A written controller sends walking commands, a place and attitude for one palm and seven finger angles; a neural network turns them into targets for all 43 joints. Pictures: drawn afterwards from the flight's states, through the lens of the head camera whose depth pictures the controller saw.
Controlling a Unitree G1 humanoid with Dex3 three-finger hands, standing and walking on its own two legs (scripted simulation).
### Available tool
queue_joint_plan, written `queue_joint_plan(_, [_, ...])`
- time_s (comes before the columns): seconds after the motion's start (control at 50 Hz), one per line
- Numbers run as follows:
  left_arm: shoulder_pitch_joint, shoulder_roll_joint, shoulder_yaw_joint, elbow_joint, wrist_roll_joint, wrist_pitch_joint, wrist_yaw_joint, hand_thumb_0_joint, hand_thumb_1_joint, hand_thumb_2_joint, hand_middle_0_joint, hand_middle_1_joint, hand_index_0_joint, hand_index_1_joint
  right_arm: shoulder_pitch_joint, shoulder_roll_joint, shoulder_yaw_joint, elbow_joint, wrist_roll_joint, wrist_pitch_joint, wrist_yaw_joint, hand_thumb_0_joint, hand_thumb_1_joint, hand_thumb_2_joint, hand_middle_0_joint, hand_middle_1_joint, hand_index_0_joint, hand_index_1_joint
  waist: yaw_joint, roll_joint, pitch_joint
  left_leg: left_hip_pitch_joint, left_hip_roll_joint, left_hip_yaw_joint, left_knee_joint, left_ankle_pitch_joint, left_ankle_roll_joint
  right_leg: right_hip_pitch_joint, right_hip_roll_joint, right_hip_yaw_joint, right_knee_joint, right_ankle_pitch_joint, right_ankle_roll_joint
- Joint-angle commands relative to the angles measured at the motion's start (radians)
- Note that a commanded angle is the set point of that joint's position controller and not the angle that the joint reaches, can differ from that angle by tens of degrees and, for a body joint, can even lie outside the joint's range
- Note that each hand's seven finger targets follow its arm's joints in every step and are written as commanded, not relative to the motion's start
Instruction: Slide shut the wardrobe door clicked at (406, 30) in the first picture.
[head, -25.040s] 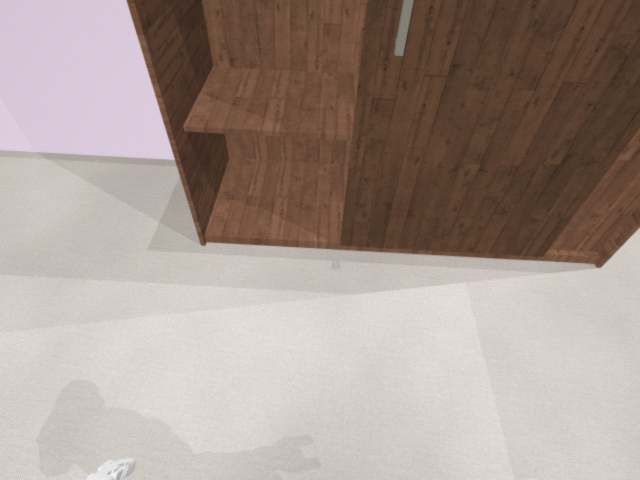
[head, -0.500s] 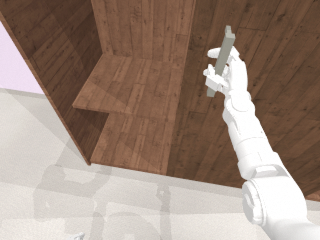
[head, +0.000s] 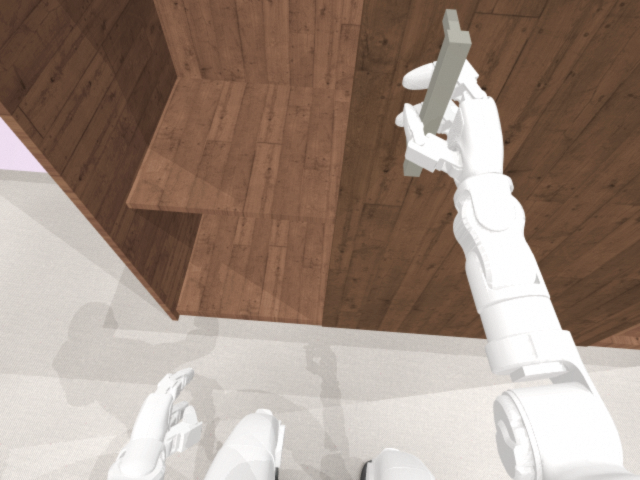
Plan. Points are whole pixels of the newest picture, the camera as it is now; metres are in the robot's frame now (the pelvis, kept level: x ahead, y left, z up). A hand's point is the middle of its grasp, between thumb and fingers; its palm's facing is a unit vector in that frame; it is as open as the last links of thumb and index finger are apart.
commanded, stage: step sideways, sliding the door along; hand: right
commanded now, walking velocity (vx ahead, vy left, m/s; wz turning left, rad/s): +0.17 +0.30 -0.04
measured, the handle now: (429, 102) +0.49 -0.09 +0.17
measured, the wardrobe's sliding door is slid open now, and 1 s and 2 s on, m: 0.46 0.24 0.00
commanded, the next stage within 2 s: none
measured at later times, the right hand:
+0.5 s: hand (344, 131) +0.45 +0.01 +0.16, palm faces +0.15 +0.98 -0.09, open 6.0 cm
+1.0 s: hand (204, 121) +0.45 +0.16 +0.16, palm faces +0.10 +0.99 -0.06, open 6.0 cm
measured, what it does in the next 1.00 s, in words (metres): steps to the left: left foot, then right foot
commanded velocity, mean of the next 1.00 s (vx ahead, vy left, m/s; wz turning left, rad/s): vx -0.20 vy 0.27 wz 0.16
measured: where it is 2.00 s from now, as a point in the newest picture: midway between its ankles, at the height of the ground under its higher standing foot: outside the picture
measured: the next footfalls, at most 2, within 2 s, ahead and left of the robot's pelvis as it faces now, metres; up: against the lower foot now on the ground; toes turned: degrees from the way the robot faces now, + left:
left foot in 0.10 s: +0.16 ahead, +0.21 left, +0.00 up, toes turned +0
right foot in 0.26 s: +0.06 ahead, -0.06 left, +0.00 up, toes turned -8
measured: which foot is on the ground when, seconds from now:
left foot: up 0.00-0.08, down 0.10-0.26, up 0.28-0.48, down 0.50-0.98, up 1.00-1.00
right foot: down 0.00-0.12, up 0.14-0.24, down 0.26-0.84, up 0.86-0.92, down 0.94-1.00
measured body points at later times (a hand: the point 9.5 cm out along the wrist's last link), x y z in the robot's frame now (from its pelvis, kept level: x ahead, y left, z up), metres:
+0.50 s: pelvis +0.06 +0.17 +0.00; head +0.15 +0.14 +0.43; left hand +0.28 +0.33 -0.12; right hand +0.43 -0.05 +0.17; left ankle +0.10 +0.33 -0.72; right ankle +0.02 -0.05 -0.72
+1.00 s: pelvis +0.08 +0.28 +0.00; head +0.19 +0.27 +0.44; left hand +0.34 +0.45 -0.11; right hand +0.44 +0.11 +0.17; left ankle +0.13 +0.39 -0.71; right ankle +0.05 +0.09 -0.72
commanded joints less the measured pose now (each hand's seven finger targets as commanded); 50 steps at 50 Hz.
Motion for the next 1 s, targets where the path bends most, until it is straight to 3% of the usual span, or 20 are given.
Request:
queue_joint_plan(0.0, [0.046,0.131,0.04,-0.112,-0.02,-0.036,0.009,0.0,0.9,0.9,-0.2,-0.3,-0.2,-0.3,-0.523,-0.061,0.004,-0.361,-0.03,-0.091,0.008,0.0,-0.9,-0.9,0.45,1.4,0.45,1.4,0.052,-0.139,-0.563,0.233,0.024,0.077,-0.355,0.221,-0.023,0.231,-0.222,0.091,-0.061,0.529,-0.166])
queue_joint_plan(0.06, [0.005,0.107,0.032,-0.151,-0.042,-0.053,0.007,0.0,0.9,0.9,-0.2,-0.3,-0.2,-0.3,-0.514,0.003,0.084,-0.406,-0.026,-0.077,0.019,0.0,-0.9,-0.9,0.45,1.4,0.45,1.4,0.047,-0.06,-0.601,0.453,0.014,0.133,-0.46,0.319,-0.039,0.041,-0.126,-0.023,0.071,0.155,-0.097])
queue_joint_plan(0.1, [-0.034,0.044,0.012,-0.166,-0.05,-0.062,0.007,0.0,0.9,0.9,-0.2,-0.3,-0.2,-0.3,-0.57,0.035,0.138,-0.464,-0.034,-0.056,0.004,0.0,-0.9,-0.9,0.45,1.4,0.45,1.4,0.051,0.288,-0.562,0.397,0.192,-0.135,-0.673,0.338,0.05,-0.097,0.069,-0.063,0.313,-0.228,-0.034])
queue_joint_plan(0.14, [-0.036,0.087,0.037,-0.118,-0.048,-0.079,0.02,0.0,0.9,0.9,-0.2,-0.3,-0.2,-0.3,-0.551,0.036,0.147,-0.461,-0.036,-0.021,-0.022,0.0,-0.9,-0.9,0.45,1.4,0.45,1.4,0.038,0.362,-0.482,0.214,0.281,-0.291,-0.761,0.128,0.173,-0.08,0.068,0.036,0.49,-0.307,-0.035])
queue_joint_plan(0.2, [-0.017,0.063,0.019,-0.082,-0.036,-0.109,0.011,0.0,0.9,0.9,-0.2,-0.3,-0.2,-0.3,-0.574,0.15,0.239,-0.534,-0.02,-0.048,-0.034,0.0,-0.9,-0.9,0.45,1.4,0.45,1.4,0.1,0.146,-0.54,0.286,0.178,0.027,-0.388,0.664,0.075,0.148,0.005,0.021,-0.129,0.031,-0.047])
queue_joint_plan(0.24, [-0.032,0.115,0.055,-0.119,-0.025,-0.098,-0.008,0.0,0.9,0.9,-0.2,-0.3,-0.2,-0.3,-0.555,0.18,0.296,-0.569,-0.017,-0.083,-0.014,0.0,-0.9,-0.9,0.45,1.4,0.45,1.4,0.075,-0.244,-0.522,-0.113,0.053,0.088,-0.006,0.108,-0.039,0.461,-0.356,0.415,-0.23,0.966,-0.174])
queue_joint_plan(0.26, [-0.009,0.101,0.055,-0.136,-0.023,-0.085,-0.049,0.0,0.9,0.9,-0.2,-0.3,-0.2,-0.3,-0.485,0.179,0.274,-0.519,-0.035,-0.083,-0.006,0.0,-0.9,-0.9,0.45,1.4,0.45,1.4,0.043,-0.126,-0.6,-0.113,0.047,-0.019,0.144,0.005,-0.031,0.496,-0.409,0.43,-0.159,0.96,-0.23])
queue_joint_plan(0.4, [-0.007,0.109,0.07,-0.191,-0.029,-0.076,-0.091,0.0,0.9,0.9,-0.2,-0.3,-0.2,-0.3,-0.43,0.219,0.333,-0.582,-0.042,-0.081,0.008,0.0,-0.9,-0.9,0.45,1.4,0.45,1.4,0.05,-0.187,-0.574,0.096,0.038,0.039,-0.289,0.122,-0.018,0.464,-0.276,0.125,0.01,0.87,-0.13])
queue_joint_plan(0.48, [-0.017,0.084,0.06,-0.21,-0.061,-0.074,-0.079,0.0,0.9,0.9,-0.2,-0.3,-0.2,-0.3,-0.379,0.155,0.295,-0.671,-0.069,-0.107,0.009,0.0,-0.9,-0.9,0.45,1.4,0.45,1.4,0.05,0.026,-0.654,0.464,0.045,0.068,-0.569,0.815,-0.018,0.277,-0.138,0.023,0.201,0.664,-0.056])
queue_joint_plan(0.54, [-0.059,0.068,0.055,-0.178,-0.061,-0.091,-0.032,0.0,0.9,0.9,-0.2,-0.3,-0.2,-0.3,-0.276,0.085,0.232,-0.692,-0.073,-0.086,-0.018,0.0,-0.9,-0.9,0.45,1.4,0.45,1.4,0.038,0.286,-0.611,0.651,0.221,-0.11,-0.452,1.545,0.092,-0.048,0.026,-0.002,0.202,-0.136,-0.012])
queue_joint_plan(0.6, [-0.064,0.08,0.062,-0.167,-0.041,-0.097,-0.032,0.0,0.9,0.9,-0.2,-0.3,-0.2,-0.3,-0.29,0.164,0.296,-0.777,-0.051,-0.102,-0.008,0.0,-0.9,-0.9,0.45,1.4,0.45,1.4,0.064,0.155,-0.644,0.477,0.13,0.003,-0.256,1.314,-0.002,0.23,-0.109,-0.01,-0.156,0.464,-0.058])
queue_joint_plan(0.64, [-0.075,0.119,0.088,-0.199,-0.026,-0.081,-0.083,0.0,0.9,0.9,-0.2,-0.3,-0.2,-0.3,-0.325,0.211,0.333,-0.816,-0.039,-0.129,0.009,0.0,-0.9,-0.9,0.45,1.4,0.45,1.4,0.056,-0.234,-0.637,0.024,0.036,0.022,0.002,0.095,-0.044,0.576,-0.41,0.241,-0.129,1.239,-0.212])
queue_joint_plan(0.66, [-0.074,0.094,0.081,-0.2,-0.019,-0.075,-0.11,0.0,0.9,0.9,-0.2,-0.3,-0.2,-0.3,-0.315,0.236,0.334,-0.765,-0.064,-0.128,0.013,0.0,-0.9,-0.9,0.45,1.4,0.45,1.4,0.047,-0.236,-0.591,-0.022,0.028,-0.022,0.039,-0.061,-0.037,0.534,-0.412,0.196,-0.093,1.13,-0.24])
queue_joint_plan(0.72, [-0.092,0.092,0.078,-0.225,-0.029,-0.071,-0.112,0.0,0.9,0.9,-0.2,-0.3,-0.2,-0.3,-0.273,0.186,0.295,-0.734,-0.073,-0.107,0.001,0.0,-0.9,-0.9,0.45,1.4,0.45,1.4,0.023,-0.189,-0.564,0.155,0.053,0.006,-0.234,0.06,-0.016,0.374,-0.364,0.056,-0.009,0.836,-0.142])
queue_joint_plan(0.78, [-0.088,0.069,0.064,-0.25,-0.054,-0.07,-0.095,0.0,0.9,0.9,-0.2,-0.3,-0.2,-0.3,-0.27,0.163,0.306,-0.775,-0.093,-0.097,0.003,0.0,-0.9,-0.9,0.45,1.4,0.45,1.4,0.031,0.007,-0.601,0.394,0.055,0.054,-0.467,0.608,-0.031,0.234,-0.21,-0.036,0.128,0.433,-0.065])
queue_joint_plan(0.82, [-0.121,0.025,0.048,-0.252,-0.055,-0.079,-0.07,0.0,0.9,0.9,-0.2,-0.3,-0.2,-0.3,-0.261,0.109,0.285,-0.785,-0.092,-0.098,-0.006,0.0,-0.9,-0.9,0.45,1.4,0.45,1.4,0.037,0.263,-0.577,0.43,0.221,-0.181,-0.53,1.188,0.05,0.02,-0.007,-0.06,0.261,-0.173,0.006])
queue_joint_plan(0.9, [-0.092,0.056,0.06,-0.193,-0.03,-0.102,-0.052,0.0,0.9,0.9,-0.2,-0.3,-0.2,-0.3,-0.196,0.171,0.329,-0.876,-0.066,-0.117,-0.019,0.0,-0.9,-0.9,0.45,1.4,0.45,1.4,0.062,0.317,-0.6,0.53,0.182,-0.122,-0.346,1.398,0.069,0.039,-0.054,-0.026,-0.037,0.013,-0.025])
queue_joint_plan(0.92, [-0.097,0.07,0.067,-0.193,-0.027,-0.104,-0.054,0.0,0.9,0.9,-0.2,-0.3,-0.2,-0.3,-0.208,0.19,0.351,-0.904,-0.059,-0.131,-0.016,0.0,-0.9,-0.9,0.45,1.4,0.45,1.4,0.077,0.256,-0.63,0.462,0.145,-0.069,-0.261,1.327,0.031,0.195,-0.125,-0.015,-0.169,0.322,-0.042])
queue_joint_plan(0.96, [-0.114,0.108,0.092,-0.213,-0.007,-0.095,-0.102,0.0,0.9,0.9,-0.2,-0.3,-0.2,-0.3,-0.237,0.256,0.404,-0.945,-0.061,-0.168,0.009,0.0,-0.9,-0.9,0.45,1.4,0.45,1.4,0.066,-0.167,-0.605,0.024,0.031,0.016,-0.006,0.179,-0.036,0.494,-0.407,0.227,-0.147,1.138,-0.197])
queue_joint_plan(0.98, [-0.115,0.076,0.082,-0.204,-0.005,-0.091,-0.127,0.0,0.9,0.9,-0.2,-0.3,-0.2,-0.3,-0.265,0.254,0.396,-0.94,-0.087,-0.175,0.013,0.0,-0.9,-0.9,0.45,1.4,0.45,1.4,0.058,-0.264,-0.569,-0.011,0.029,-0.024,0.037,-0.048,-0.029,0.459,-0.405,0.177,-0.114,1.093,-0.236])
